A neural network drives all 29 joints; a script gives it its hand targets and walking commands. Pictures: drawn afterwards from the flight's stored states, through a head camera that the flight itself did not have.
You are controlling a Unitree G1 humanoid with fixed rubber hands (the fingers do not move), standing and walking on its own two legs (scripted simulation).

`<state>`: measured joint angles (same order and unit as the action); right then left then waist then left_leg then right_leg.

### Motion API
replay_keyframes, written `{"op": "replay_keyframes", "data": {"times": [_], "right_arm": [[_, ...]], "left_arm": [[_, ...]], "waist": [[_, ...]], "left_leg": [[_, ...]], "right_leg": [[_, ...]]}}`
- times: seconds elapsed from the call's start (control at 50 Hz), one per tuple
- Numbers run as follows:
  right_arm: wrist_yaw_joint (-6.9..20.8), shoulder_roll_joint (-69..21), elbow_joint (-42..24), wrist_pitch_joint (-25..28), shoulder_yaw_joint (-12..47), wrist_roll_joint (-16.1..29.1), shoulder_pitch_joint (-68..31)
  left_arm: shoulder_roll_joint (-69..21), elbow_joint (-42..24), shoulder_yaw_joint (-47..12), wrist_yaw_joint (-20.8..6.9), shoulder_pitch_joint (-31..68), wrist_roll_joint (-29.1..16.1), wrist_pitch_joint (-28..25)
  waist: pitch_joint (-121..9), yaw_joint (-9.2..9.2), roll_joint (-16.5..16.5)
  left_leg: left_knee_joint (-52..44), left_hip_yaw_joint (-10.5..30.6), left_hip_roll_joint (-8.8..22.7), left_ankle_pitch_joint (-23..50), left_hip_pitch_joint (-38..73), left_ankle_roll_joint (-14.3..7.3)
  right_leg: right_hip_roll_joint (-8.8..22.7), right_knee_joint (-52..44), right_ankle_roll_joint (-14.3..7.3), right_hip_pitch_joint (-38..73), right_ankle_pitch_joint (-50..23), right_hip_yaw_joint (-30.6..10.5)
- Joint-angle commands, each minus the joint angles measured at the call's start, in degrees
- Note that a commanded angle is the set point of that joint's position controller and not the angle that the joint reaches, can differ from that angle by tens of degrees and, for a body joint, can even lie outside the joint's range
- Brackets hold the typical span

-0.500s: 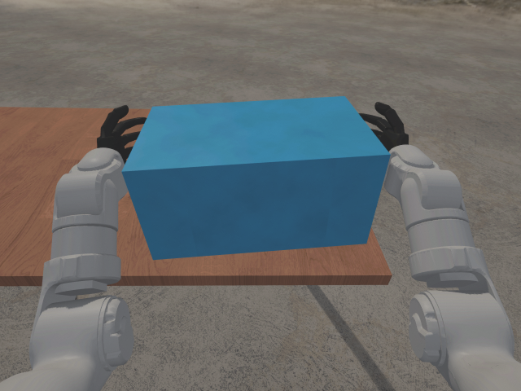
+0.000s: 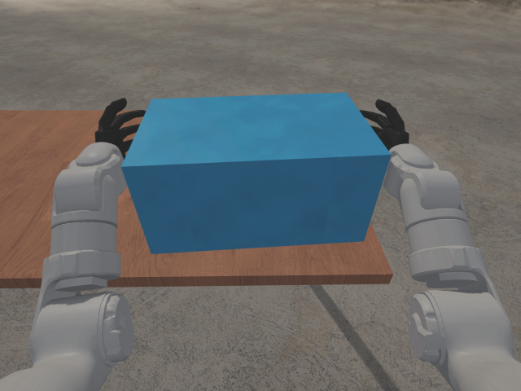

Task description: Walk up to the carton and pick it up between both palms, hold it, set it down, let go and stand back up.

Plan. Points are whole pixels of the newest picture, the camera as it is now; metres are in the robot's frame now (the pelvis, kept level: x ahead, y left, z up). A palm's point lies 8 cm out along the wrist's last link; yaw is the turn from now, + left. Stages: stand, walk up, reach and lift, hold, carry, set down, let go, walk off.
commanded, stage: set down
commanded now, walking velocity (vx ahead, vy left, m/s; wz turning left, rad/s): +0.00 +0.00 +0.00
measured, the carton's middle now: (254, 168) +0.38 +0.00 +0.21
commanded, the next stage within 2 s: none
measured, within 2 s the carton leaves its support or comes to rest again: neither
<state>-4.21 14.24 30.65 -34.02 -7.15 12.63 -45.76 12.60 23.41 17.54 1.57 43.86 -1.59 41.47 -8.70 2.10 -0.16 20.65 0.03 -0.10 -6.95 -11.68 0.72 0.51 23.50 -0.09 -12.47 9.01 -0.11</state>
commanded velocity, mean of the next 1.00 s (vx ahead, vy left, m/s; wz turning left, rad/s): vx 0.00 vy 0.00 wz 0.00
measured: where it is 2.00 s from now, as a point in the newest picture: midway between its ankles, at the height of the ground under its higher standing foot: outside the picture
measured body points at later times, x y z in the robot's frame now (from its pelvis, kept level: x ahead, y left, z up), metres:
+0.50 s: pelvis +0.02 +0.00 +0.00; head -0.01 +0.02 +0.45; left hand +0.42 +0.23 +0.18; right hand +0.43 -0.18 +0.21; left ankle +0.05 +0.13 -0.74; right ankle +0.04 -0.12 -0.74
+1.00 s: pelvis +0.03 +0.00 +0.00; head +0.00 +0.02 +0.45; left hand +0.43 +0.22 +0.17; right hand +0.43 -0.19 +0.18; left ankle +0.05 +0.13 -0.74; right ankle +0.04 -0.12 -0.74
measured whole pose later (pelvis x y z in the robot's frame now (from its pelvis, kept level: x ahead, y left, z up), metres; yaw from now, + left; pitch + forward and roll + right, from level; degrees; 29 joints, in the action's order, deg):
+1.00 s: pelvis +0.03 +0.00 +0.00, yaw +0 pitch +0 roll +1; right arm -3.0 10.3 33.4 -17.5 -7.1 9.0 -40.0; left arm 11.6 26.2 17.6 -2.4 36.9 3.4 24.6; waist -4.3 2.1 -2.7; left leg 19.9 0.0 -0.1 -8.5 -11.4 0.7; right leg 0.5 22.4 -0.1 -12.0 10.4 -0.1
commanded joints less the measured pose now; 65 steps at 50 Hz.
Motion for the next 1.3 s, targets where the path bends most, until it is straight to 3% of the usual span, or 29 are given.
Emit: {"op": "replay_keyframes", "data": {"times": [0.0, 0.02, 0.1, 0.16, 0.18, 0.26, 0.4, 0.42, 0.44, 0.5, 0.56, 0.58, 0.62, 0.72, 0.76, 0.82, 0.9, 0.92, 0.94, 0.98, 1.0, 1.02, 1.04, 1.06, 1.08, 1.12, 1.22, 1.24, 1.28], "right_arm": [[9.9, -33.8, -12.0, 11.3, 11.5, 1.0, -56.0], [9.7, -33.4, -7.9, 11.6, 9.2, -1.5, -50.4], [9.2, -32.7, -6.1, 13.6, 8.4, -4.3, -47.2], [8.8, -32.6, -8.0, 16.5, 9.1, -4.6, -48.5], [8.5, -35.0, -10.5, 17.0, 12.1, -3.3, -49.1], [7.8, -36.1, -11.8, 19.5, 12.8, -2.3, -47.9], [8.0, -35.4, -14.6, 21.8, 17.9, 0.9, -41.3], [8.1, -37.3, -14.0, 21.5, 19.3, 1.8, -40.0], [7.8, -35.8, -11.4, 20.4, 18.6, 1.3, -37.4], [6.8, -36.7, -15.2, 20.9, 20.8, 3.3, -37.0], [5.9, -35.1, -17.7, 20.4, 20.4, 3.0, -36.6], [5.3, -35.4, -19.1, 20.2, 22.2, 3.5, -36.2], [5.3, -36.4, -21.5, 20.6, 22.6, 3.2, -38.3], [4.1, -39.4, -29.2, 21.7, 24.9, 3.0, -39.4], [4.2, -39.9, -25.6, 21.2, 25.2, 2.2, -36.4], [4.0, -39.5, -26.9, 21.7, 24.9, 1.1, -37.9], [5.3, -37.3, -16.1, 21.1, 18.2, -3.3, -35.7], [5.5, -37.8, -18.5, 21.4, 19.6, -2.8, -37.7], [5.9, -38.3, -12.6, 20.8, 17.0, -4.6, -36.8], [6.9, -38.1, -7.9, 20.5, 14.7, -6.9, -35.3], [7.4, -36.4, -5.9, 20.4, 11.6, -7.3, -35.2], [7.8, -36.9, -6.8, 20.8, 12.7, -8.2, -33.6], [7.8, -36.6, -7.6, 21.4, 11.8, -7.8, -35.5], [8.2, -37.2, -5.1, 21.3, 11.6, -8.7, -34.6], [8.8, -37.6, -5.7, 22.5, 12.3, -7.2, -36.2], [9.2, -37.6, -6.2, 23.9, 11.4, -7.7, -36.4], [9.2, -40.1, -7.3, 26.4, 15.6, -6.1, -36.3], [9.0, -37.7, -6.2, 26.2, 14.6, -6.4, -35.7], [8.8, -39.2, -4.2, 26.0, 14.9, -6.6, -32.7]], "left_arm": [[-25.9, -3.6, -11.2, -13.5, 46.1, 2.0, -8.5], [-25.7, -1.6, -11.0, -14.6, 44.4, 3.4, -9.0], [-25.3, 2.5, -9.9, -16.7, 42.0, 5.8, -10.8], [-26.3, -0.7, -12.6, -16.2, 43.3, 4.6, -12.3], [-27.5, -3.0, -12.4, -16.2, 40.6, 4.5, -12.7], [-30.1, -11.2, -21.1, -14.2, 50.6, -0.1, -16.3], [-35.6, -22.8, -32.7, -9.9, 50.8, -4.8, -19.5], [-35.1, -21.2, -30.2, -9.6, 47.3, -3.7, -19.1], [-33.5, -18.9, -28.9, -10.1, 45.6, -3.1, -18.7], [-32.6, -19.7, -27.5, -10.9, 40.3, -3.2, -17.6], [-32.0, -17.6, -26.9, -11.8, 36.9, -2.9, -16.9], [-31.6, -16.2, -26.2, -12.3, 33.2, -3.3, -16.8], [-30.9, -15.4, -24.8, -12.8, 34.9, -3.6, -17.9], [-31.5, -23.8, -29.0, -12.2, 40.3, -7.4, -21.4], [-28.9, -17.6, -26.8, -12.4, 36.4, -5.1, -21.7], [-28.4, -14.3, -24.5, -13.2, 37.5, -2.7, -22.3], [-27.2, -6.7, -22.4, -13.8, 42.6, -2.4, -23.5], [-27.9, -5.1, -21.6, -13.9, 40.3, -1.6, -23.1], [-26.8, -2.7, -20.7, -14.4, 43.3, -0.7, -23.8], [-26.2, 3.2, -16.4, -15.1, 40.5, 3.1, -23.7], [-26.8, 3.8, -16.7, -15.3, 43.7, 2.0, -23.3], [-26.6, 4.6, -15.4, -15.7, 39.8, 3.5, -23.5], [-27.9, 3.3, -17.0, -15.8, 42.0, 2.2, -23.9], [-27.6, 3.6, -15.5, -16.0, 42.6, 4.1, -24.4], [-28.6, 1.5, -16.9, -15.2, 46.1, 3.5, -25.3], [-32.2, -0.5, -22.1, -14.1, 46.3, 1.4, -26.1], [-30.7, -3.7, -24.1, -12.7, 47.7, 0.4, -27.9], [-31.1, -0.4, -23.9, -12.8, 44.7, 1.4, -27.4], [-31.2, -0.7, -23.1, -13.0, 45.1, 1.4, -28.5]], "waist": [[-17.7, -4.71, -3.9], [-14.1, -2.66, -3.7], [-11.9, -1.81, -5.0], [-14.3, 0.04, -0.7], [-15.7, -2.10, -2.9], [-27.0, 1.35, 2.7], [-35.9, 2.63, 10.4], [-34.4, 0.14, 8.3], [-31.1, 1.50, 8.1], [-31.9, 0.06, 8.0], [-32.6, 0.43, 4.6], [-31.4, 0.63, 0.7], [-32.8, -0.81, -1.7], [-39.1, -0.27, -1.1], [-34.5, -1.33, -1.8], [-32.4, -3.33, -2.7], [-27.2, -0.41, -2.5], [-27.3, -2.14, -3.6], [-23.4, -1.02, -2.0], [-18.5, -2.80, -1.9], [-16.9, -0.20, 0.6], [-16.9, -1.90, 0.0], [-17.6, -0.27, 0.6], [-17.1, -1.26, 1.8], [-18.4, -1.92, 6.5], [-23.5, 0.57, 8.6], [-27.8, -1.80, 10.2], [-24.9, -0.37, 9.9], [-25.2, -0.82, 8.7]], "left_leg": [[-8.5, -2.9, -3.0, -6.9, 0.8, -2.7], [-9.1, -3.3, -3.6, -7.9, 0.6, -2.9], [-9.6, -4.1, -3.6, -8.5, 1.1, -3.4], [-8.8, -3.4, -3.6, -5.6, 1.2, -1.8], [-8.2, -3.0, -3.4, -2.3, 3.5, -1.9], [-6.3, -2.0, -2.9, -0.2, 8.4, -0.2], [-0.1, -0.6, -1.9, 20.7, 21.5, 5.0], [0.1, -1.5, -2.2, 21.8, 20.2, 4.3], [-0.9, -1.6, -2.5, 19.0, 18.9, 3.8], [-0.4, -2.1, -3.2, 23.8, 16.7, 3.2], [-0.5, -2.1, -3.2, 23.5, 17.5, 2.6], [-0.5, -2.2, -3.7, 23.9, 15.6, 2.1], [-1.2, -2.3, -4.0, 20.8, 13.3, 1.4], [-0.3, -1.9, -4.6, 21.7, 11.3, 1.4], [-0.4, -2.3, -5.1, 20.8, 9.4, 1.0], [-2.3, -2.5, -4.9, 14.1, 5.5, -0.1], [-4.6, -2.2, -4.0, 8.6, 4.1, -0.4], [-4.5, -2.8, -4.1, 8.7, 4.4, -0.7], [-5.7, -3.0, -4.1, 4.2, 2.5, -1.0], [-7.5, -4.0, -3.9, -0.5, 2.1, -1.9], [-8.3, -3.6, -3.6, -2.5, 2.0, -1.4], [-8.8, -4.2, -3.4, -1.5, 1.1, -2.0], [-8.4, -3.6, -3.4, -0.3, 0.9, -1.6], [-9.1, -4.1, -3.4, -1.6, 1.3, -1.6], [-9.0, -3.9, -3.2, -0.3, 1.4, -0.5], [-7.4, -2.7, -2.0, 3.5, 7.0, 1.6], [-3.5, -4.1, -2.7, 14.2, 9.6, 2.7], [-3.2, -3.3, -2.2, 15.2, 10.5, 3.1], [-3.0, -3.4, -2.1, 15.5, 11.5, 3.0]], "right_leg": [[-2.7, -10.0, 2.1, 11.3, 6.2, 0.8], [-2.1, -10.7, 2.4, 11.4, 7.1, 0.6], [-2.1, -11.3, 2.5, 12.0, 10.0, 1.6], [-2.1, -9.9, 2.3, 13.9, 5.2, 1.9], [-2.4, -10.2, 2.6, 14.7, 2.3, 1.8], [-2.6, -8.9, 1.5, 14.8, -1.1, 2.0], [-4.4, -8.1, 0.4, 11.9, -12.3, 3.4], [-4.2, -8.6, 0.6, 13.6, -12.9, 3.0], [-3.9, -9.1, 0.6, 13.3, -12.3, 2.5], [-3.5, -8.3, 1.7, 18.2, -18.3, 1.4], [-3.6, -7.5, 2.4, 18.8, -22.4, 1.8], [-3.4, -7.2, 3.0, 21.8, -27.1, 1.5], [-2.8, -6.5, 3.8, 23.6, -28.6, 0.6], [-2.3, -4.0, 4.4, 27.2, -36.8, 0.0], [-2.3, -3.9, 4.5, 26.6, -37.5, -0.7], [-1.3, -4.4, 5.2, 27.1, -33.0, -0.8], [-1.2, -5.8, 4.0, 23.7, -22.7, 0.3], [-1.6, -5.7, 4.4, 23.0, -22.7, 0.1], [-0.9, -6.8, 4.1, 21.5, -17.0, 0.0], [-0.3, -8.8, 3.9, 17.2, -7.3, 0.1], [-0.6, -9.1, 3.6, 14.4, -2.3, 1.0], [-0.2, -9.1, 3.2, 15.9, -2.8, 1.0], [-0.5, -8.6, 3.2, 15.3, -5.2, 1.0], [-0.4, -8.8, 3.0, 15.5, -2.5, 1.2], [-0.6, -8.3, 2.6, 14.5, -1.5, 1.9], [-1.8, -8.7, 0.6, 12.4, -4.4, 2.3], [-2.0, -7.4, 1.6, 14.5, -13.7, 3.2], [-2.2, -7.7, 1.3, 12.9, -12.5, 3.4], [-2.0, -7.8, 1.1, 13.8, -13.4, 2.6]]}}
